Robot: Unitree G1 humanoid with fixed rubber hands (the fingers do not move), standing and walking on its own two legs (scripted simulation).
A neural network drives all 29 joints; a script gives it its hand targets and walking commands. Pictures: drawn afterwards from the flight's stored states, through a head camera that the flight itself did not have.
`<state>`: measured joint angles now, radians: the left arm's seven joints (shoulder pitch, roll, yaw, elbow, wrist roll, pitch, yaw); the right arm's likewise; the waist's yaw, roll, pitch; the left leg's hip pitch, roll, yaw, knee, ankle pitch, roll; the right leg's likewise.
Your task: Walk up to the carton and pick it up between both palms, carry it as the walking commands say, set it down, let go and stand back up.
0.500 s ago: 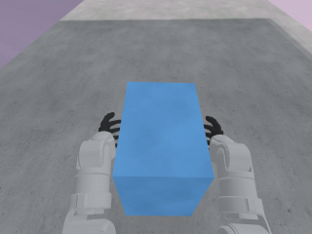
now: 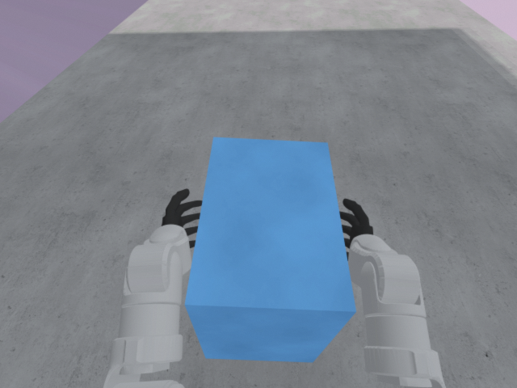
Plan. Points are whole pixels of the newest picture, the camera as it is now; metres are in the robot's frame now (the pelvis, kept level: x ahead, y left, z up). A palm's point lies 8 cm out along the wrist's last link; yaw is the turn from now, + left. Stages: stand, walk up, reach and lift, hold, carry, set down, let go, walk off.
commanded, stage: carry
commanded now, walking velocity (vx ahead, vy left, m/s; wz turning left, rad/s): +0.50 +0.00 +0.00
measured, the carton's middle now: (264, 253) +0.34 +0.01 +0.03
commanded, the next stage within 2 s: none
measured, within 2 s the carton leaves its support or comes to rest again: neither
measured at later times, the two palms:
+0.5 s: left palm (181, 201) +0.41 +0.15 +0.09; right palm (342, 196) +0.41 -0.13 +0.08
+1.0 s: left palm (204, 111) +0.70 +0.14 +0.09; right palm (320, 112) +0.71 -0.13 +0.08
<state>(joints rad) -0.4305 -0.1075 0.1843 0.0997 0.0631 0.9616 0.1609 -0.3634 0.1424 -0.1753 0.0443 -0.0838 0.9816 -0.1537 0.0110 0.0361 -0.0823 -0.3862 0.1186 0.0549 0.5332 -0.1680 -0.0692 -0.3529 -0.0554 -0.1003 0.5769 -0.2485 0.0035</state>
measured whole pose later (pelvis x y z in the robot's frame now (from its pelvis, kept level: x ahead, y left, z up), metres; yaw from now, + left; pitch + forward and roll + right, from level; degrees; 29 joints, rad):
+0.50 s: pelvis +0.13 +0.00 +0.00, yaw -1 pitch +5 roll +1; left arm -0.23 -0.14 0.15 -0.16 0.08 1.16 0.17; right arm -0.26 0.15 -0.09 -0.11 -0.10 1.19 -0.14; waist 0.01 -0.01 -0.18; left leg -0.27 0.09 0.19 0.52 -0.33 -0.03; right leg -0.29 -0.09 -0.12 0.70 -0.43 0.03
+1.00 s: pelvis +0.42 +0.00 +0.00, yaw +1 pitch +5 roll +4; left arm -0.26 -0.15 0.15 -0.27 0.08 1.14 0.15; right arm -0.25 0.15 -0.06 -0.25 -0.10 1.15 -0.14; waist 0.00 -0.03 -0.07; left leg -0.43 -0.02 0.22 0.49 -0.14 0.07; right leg -0.14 -0.09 -0.08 0.86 -0.45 0.02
